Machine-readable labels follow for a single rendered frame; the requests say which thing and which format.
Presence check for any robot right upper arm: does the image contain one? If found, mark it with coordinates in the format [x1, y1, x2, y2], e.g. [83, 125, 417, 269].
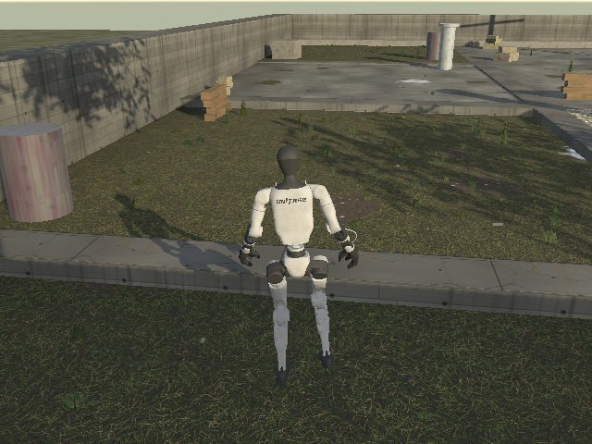
[310, 184, 341, 234]

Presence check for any robot left forearm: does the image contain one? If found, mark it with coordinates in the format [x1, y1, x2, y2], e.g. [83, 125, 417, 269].
[240, 224, 257, 253]

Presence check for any robot left shin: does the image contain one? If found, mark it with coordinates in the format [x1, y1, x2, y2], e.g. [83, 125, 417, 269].
[273, 309, 288, 371]

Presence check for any robot left thigh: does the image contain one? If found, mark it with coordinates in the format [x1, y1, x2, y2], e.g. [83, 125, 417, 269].
[266, 260, 290, 326]

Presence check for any robot right forearm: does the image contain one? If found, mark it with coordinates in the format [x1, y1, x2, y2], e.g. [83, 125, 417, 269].
[333, 218, 354, 253]

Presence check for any robot left upper arm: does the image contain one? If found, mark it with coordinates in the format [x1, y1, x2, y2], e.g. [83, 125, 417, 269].
[248, 187, 272, 238]

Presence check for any robot right hand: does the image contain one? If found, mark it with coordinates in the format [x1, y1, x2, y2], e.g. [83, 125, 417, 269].
[339, 246, 359, 269]

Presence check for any robot left hand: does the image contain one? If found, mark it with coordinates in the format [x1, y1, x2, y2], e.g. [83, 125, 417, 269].
[239, 249, 260, 266]

